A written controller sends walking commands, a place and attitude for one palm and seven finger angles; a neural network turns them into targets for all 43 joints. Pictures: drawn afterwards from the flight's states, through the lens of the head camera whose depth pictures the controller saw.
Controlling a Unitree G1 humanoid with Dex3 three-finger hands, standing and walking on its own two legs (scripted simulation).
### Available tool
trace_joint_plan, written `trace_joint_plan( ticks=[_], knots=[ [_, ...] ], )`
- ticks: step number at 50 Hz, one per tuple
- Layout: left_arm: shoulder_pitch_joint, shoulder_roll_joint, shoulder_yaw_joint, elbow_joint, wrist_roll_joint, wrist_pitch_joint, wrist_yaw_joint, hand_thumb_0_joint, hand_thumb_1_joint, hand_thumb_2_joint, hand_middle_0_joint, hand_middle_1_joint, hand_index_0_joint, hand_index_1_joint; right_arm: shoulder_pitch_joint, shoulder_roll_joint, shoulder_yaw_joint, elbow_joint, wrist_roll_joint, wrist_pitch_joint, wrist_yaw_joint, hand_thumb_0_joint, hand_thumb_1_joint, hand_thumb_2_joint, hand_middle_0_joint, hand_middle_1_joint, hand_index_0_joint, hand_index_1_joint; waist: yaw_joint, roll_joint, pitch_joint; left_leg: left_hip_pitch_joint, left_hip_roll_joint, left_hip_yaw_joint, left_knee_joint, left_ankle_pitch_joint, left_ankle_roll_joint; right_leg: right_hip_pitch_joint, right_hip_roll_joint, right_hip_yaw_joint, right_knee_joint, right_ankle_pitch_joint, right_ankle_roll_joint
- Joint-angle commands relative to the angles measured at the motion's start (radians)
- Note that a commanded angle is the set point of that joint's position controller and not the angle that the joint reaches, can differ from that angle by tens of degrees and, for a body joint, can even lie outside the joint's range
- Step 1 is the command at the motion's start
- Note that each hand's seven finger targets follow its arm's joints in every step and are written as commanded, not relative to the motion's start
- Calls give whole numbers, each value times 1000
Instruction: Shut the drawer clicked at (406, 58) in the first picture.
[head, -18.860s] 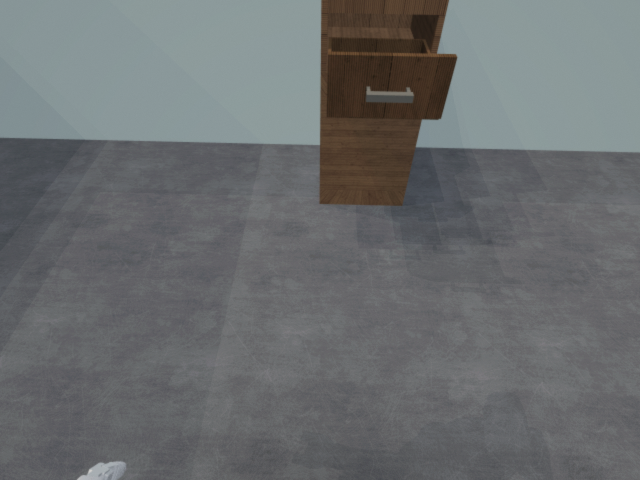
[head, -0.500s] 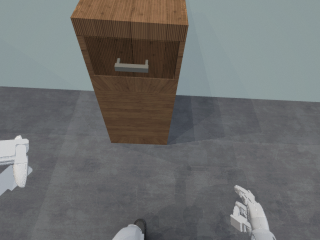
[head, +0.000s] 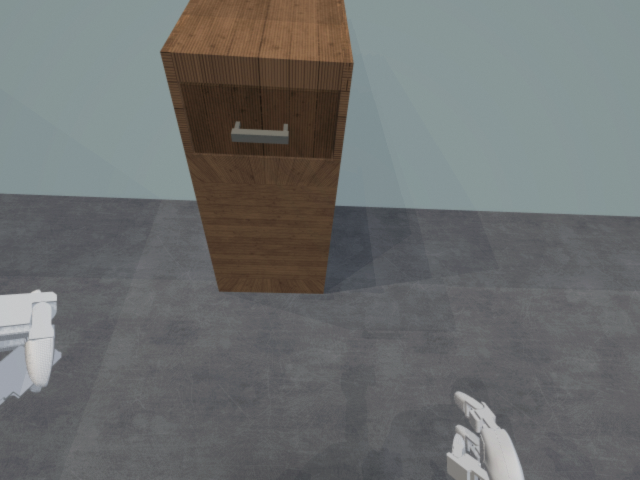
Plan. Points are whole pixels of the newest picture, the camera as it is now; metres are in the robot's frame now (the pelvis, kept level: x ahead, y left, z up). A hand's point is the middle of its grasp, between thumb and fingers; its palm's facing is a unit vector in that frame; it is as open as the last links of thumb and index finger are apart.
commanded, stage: stop stepping back and stand still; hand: left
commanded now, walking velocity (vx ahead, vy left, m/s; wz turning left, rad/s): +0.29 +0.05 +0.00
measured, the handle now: (261, 131) +0.82 +0.17 -0.04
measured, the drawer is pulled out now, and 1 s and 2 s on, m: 0.00 0.00 0.00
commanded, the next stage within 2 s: let the arm hang, fingers relaxed in 0.52 s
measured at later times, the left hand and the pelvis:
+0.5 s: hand (26, 414) +0.14 +0.23 +0.17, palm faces +0.38 -0.82 -0.43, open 3.3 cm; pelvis -0.04 -0.01 +0.00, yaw +1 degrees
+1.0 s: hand out of the picture -0.05 +0.20 -0.18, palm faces +0.08 -0.97 -0.22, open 3.5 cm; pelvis -0.04 +0.00 +0.00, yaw +3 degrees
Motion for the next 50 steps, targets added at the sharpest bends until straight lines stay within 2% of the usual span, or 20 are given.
trace_joint_plan(
  ticks=[1,2,3,8,10,12,13,17,20,23,25,27,30,31,32,34,37,42,46,50],
  knots=[
    [-64,142,143,-118,-14,-45,28,0,900,900,-1400,-1600,-1400,-1600,-94,-170,-75,-106,-11,-17,-32,0,-900,-900,200,300,200,300,-5,-75,-47,113,-9,-12,271,-221,-40,-168,-262,300,-442,-174,-147],
    [-133,139,126,-135,-14,-39,34,0,900,900,-1400,-1600,-1400,-1600,-93,-171,-72,-90,-5,-18,-30,0,-900,-900,200,300,200,300,11,-162,-53,61,-17,-38,406,-229,-41,-185,-332,395,-464,-263,-181],
    [-128,109,103,-61,-8,-26,36,0,900,900,-1400,-1600,-1400,-1600,-67,-168,-76,-73,4,-17,-36,0,-900,-900,200,300,200,300,0,-186,-32,26,10,-56,450,-230,-35,-181,-336,363,-434,-288,-175],
    [-173,69,44,-61,20,-39,42,0,900,900,-1400,-1600,-1400,-1600,-87,-175,-58,-73,5,-57,-64,0,-900,-900,200,300,200,300,-4,44,38,181,39,-25,-31,-260,24,-164,-178,129,-211,-127,-74],
    [-163,70,51,-96,23,-55,44,0,900,900,-1400,-1600,-1400,-1600,-72,-199,-60,-87,5,-76,-66,0,-900,-900,200,300,200,300,5,170,22,162,150,-221,-145,-273,79,-112,-54,38,-26,58,-16],
    [-148,109,94,-100,30,-58,39,0,900,900,-1400,-1600,-1400,-1600,-77,-183,-54,-83,7,-81,-65,0,-900,-900,200,300,200,300,2,261,24,36,233,-376,-314,-634,113,-80,-12,-13,146,-7,9],
    [-170,88,81,-117,41,-59,40,0,900,900,-1400,-1600,-1400,-1600,-79,-171,-53,-87,5,-84,-62,0,-900,-900,200,300,200,300,2,270,50,-26,245,-390,-326,-650,125,-47,-13,-17,182,8,3],
    [-93,86,85,-96,39,-63,36,0,900,900,-1400,-1600,-1400,-1600,-70,-179,-63,-85,1,-89,-43,0,-900,-900,200,300,200,300,14,103,12,-61,108,-137,-100,-408,44,126,-52,35,-157,59,-25],
    [-100,81,81,-43,18,-63,31,0,900,900,-1400,-1600,-1400,-1600,-55,-167,-81,-71,4,-69,-29,0,-900,-900,200,300,200,300,12,-148,30,-69,5,-12,323,-257,-13,-20,-294,413,-396,-202,-143],
    [-124,69,73,-17,16,-71,31,0,900,900,-1400,-1600,-1400,-1600,-53,-157,-68,-67,10,-58,-23,0,-900,-900,200,300,200,300,1,-62,31,-44,42,-42,296,-242,-11,10,-293,296,-309,138,-162],
    [-130,69,70,-43,16,-79,32,0,900,900,-1400,-1600,-1400,-1600,-59,-153,-59,-63,8,-62,-31,0,-900,-900,200,300,200,300,-1,-31,-3,139,33,-12,44,-128,3,-14,-220,173,-222,224,-98],
    [-126,65,58,-82,12,-85,29,0,900,900,-1400,-1600,-1400,-1600,-85,-177,-68,-76,6,-76,-43,0,-900,-900,200,300,200,300,14,109,-17,257,98,-97,-82,-7,25,-49,-103,76,-131,227,-21],
    [-129,80,73,-110,21,-82,24,0,900,900,-1400,-1600,-1400,-1600,-86,-165,-53,-81,6,-82,-43,0,-900,-900,200,300,200,300,20,183,-25,181,152,-188,-139,18,51,14,-40,18,-63,252,15],
    [-248,-93,-290,739,109,114,-114,0,900,900,-1400,-1600,-1400,-1600,-114,-354,-120,169,4,-82,49,0,-900,-900,200,300,200,300,-21,165,31,81,136,-191,26,293,62,-84,-93,-12,89,415,5],
    [-224,-137,-279,780,90,194,-126,0,900,900,-1360,-1557,-1360,-1557,-54,-270,-117,157,13,-20,44,0,-900,-900,200,300,200,300,11,87,-43,120,137,-127,28,420,49,-31,-92,22,59,334,5],
    [-254,-168,-301,875,83,211,-128,0,900,900,-1280,-1470,-1280,-1470,-34,-220,-84,140,1,17,37,0,-900,-900,200,300,200,300,27,-49,-101,93,150,-167,47,244,65,11,-89,17,20,296,-7],
    [-356,-111,-307,1058,89,205,-131,0,900,900,-1160,-1340,-1160,-1340,-31,-212,-77,164,-12,43,36,0,-900,-900,200,300,200,300,17,-200,-104,126,56,-97,107,145,24,32,-150,79,-65,491,-54],
    [-433,-108,-343,1372,71,223,-119,0,900,900,-960,-1123,-960,-1123,-56,-191,-55,264,-19,88,28,0,-900,-900,200,300,200,300,24,99,-18,153,84,-139,-31,96,27,19,-107,65,-119,277,-32],
    [-398,-141,-354,1561,62,222,-118,0,900,900,-800,-950,-800,-950,-28,-152,-48,350,-16,101,17,0,-900,-900,200,300,200,300,26,225,20,139,81,-139,-106,-105,20,38,-102,68,-198,186,-41],
    [-378,-152,-364,1662,61,217,-120,0,900,900,-640,-777,-640,-777,41,-139,-52,415,-10,106,12,0,-900,-900,200,300,200,300,20,139,20,164,86,-145,-130,-177,21,33,-105,65,-239,159,-48]
  ],
)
